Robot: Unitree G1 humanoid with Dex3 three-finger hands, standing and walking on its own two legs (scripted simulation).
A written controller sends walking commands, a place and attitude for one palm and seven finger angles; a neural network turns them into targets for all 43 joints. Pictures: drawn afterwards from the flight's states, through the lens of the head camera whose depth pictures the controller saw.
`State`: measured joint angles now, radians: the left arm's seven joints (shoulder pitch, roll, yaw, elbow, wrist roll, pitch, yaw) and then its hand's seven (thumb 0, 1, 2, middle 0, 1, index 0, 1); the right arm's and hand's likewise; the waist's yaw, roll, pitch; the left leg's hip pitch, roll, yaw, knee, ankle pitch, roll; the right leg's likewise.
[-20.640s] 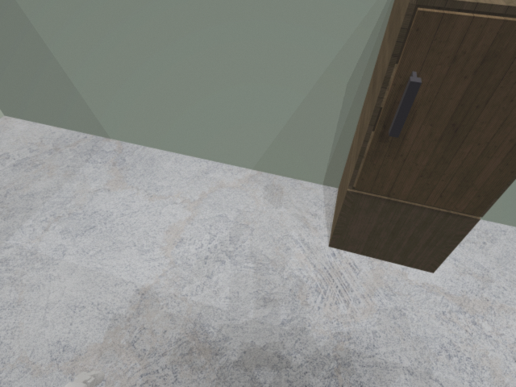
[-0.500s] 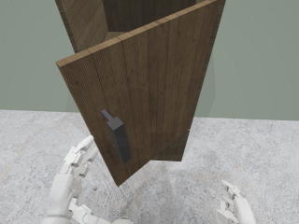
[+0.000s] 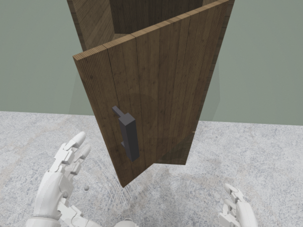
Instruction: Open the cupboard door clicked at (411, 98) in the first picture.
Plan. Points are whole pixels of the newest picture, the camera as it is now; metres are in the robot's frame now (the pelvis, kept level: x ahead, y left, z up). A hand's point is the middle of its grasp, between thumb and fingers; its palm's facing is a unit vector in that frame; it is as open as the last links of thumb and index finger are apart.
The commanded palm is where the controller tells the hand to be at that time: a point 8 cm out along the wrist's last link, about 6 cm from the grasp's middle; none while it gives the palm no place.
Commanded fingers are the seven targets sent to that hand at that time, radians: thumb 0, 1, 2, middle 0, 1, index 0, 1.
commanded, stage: draw the hand back to the body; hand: left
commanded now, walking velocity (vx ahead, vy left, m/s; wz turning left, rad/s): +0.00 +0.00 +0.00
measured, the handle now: (125, 134) +0.33 +0.09 +0.09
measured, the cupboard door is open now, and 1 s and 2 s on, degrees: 44 44 44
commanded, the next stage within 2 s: step back with the hand held close in 1.40 s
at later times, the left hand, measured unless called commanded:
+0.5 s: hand (43, 173) +0.19 +0.22 +0.15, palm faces +0.23 -0.93 -0.30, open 15.1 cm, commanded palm +0.16 +0.27 +0.17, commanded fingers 0.00 0.03 0.52 -0.17 -0.30 -0.17 -0.30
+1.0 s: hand (5, 137) +0.23 +0.27 +0.21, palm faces +0.43 -0.81 -0.40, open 9.3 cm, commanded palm +0.18 +0.31 +0.23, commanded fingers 0.00 0.90 0.90 -0.20 -0.30 -0.20 -0.30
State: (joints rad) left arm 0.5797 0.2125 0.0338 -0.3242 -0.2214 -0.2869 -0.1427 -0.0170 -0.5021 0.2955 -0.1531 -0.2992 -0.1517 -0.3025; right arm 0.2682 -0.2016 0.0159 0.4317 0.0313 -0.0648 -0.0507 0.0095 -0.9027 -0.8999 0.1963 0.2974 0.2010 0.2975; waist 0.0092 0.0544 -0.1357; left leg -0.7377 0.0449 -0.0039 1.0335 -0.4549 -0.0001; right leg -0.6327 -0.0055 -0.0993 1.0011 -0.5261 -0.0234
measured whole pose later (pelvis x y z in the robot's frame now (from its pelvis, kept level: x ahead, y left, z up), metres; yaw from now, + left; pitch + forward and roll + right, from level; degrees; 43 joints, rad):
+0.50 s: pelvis +0.01 +0.01 +0.04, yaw +0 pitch +3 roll -2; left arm 0.62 0.30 0.15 -0.46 -0.10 -0.06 0.07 -0.01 -0.29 0.39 -0.16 -0.30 -0.16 -0.30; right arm 0.26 -0.22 0.05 0.48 0.03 -0.10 -0.10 0.01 -0.90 -0.90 0.20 0.30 0.20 0.30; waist 0.04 0.06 -0.10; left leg -0.47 0.03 0.02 0.78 -0.37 0.02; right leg -0.36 -0.01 -0.08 0.72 -0.42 0.00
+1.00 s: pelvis +0.04 +0.01 +0.07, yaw -1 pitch -3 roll +0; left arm 0.50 0.35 0.31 -0.41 -0.07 -0.04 0.13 0.00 0.56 0.75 -0.20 -0.30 -0.20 -0.30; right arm 0.20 -0.22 0.04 0.60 0.00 -0.09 -0.08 0.01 -0.90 -0.90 0.20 0.30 0.20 0.30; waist 0.07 0.05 -0.02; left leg -0.15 0.01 0.06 0.46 -0.26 0.02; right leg -0.06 -0.02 -0.05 0.41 -0.30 0.01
